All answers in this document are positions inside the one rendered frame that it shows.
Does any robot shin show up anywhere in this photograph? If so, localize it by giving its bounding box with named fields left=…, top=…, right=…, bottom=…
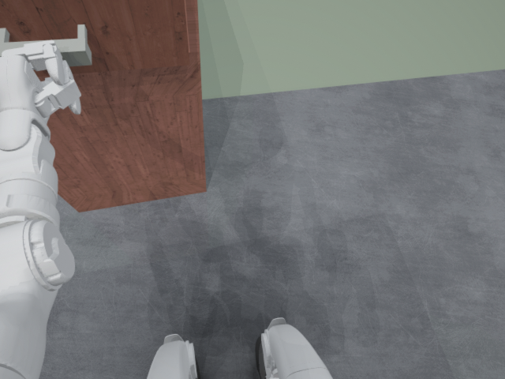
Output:
left=264, top=317, right=286, bottom=379
left=156, top=334, right=185, bottom=353

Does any robot left hand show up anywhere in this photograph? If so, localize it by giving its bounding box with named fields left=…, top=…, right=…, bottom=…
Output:
left=0, top=40, right=81, bottom=124

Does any cabinet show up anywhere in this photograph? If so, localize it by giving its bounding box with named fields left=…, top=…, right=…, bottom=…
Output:
left=38, top=0, right=207, bottom=212

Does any robot left shin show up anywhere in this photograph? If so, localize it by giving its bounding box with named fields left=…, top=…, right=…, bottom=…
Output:
left=156, top=334, right=185, bottom=353

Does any handle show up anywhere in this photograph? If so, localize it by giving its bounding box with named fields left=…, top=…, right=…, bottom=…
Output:
left=0, top=24, right=92, bottom=66

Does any left robot forearm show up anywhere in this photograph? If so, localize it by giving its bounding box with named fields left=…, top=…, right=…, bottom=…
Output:
left=0, top=109, right=60, bottom=230

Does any robot right shin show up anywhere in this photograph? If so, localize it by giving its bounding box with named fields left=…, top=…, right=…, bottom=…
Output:
left=264, top=317, right=286, bottom=379

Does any drawer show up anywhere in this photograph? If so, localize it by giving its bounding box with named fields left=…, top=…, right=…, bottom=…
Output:
left=0, top=0, right=190, bottom=77

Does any left robot upper arm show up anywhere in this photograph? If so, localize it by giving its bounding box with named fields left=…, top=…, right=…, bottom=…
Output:
left=0, top=220, right=75, bottom=379

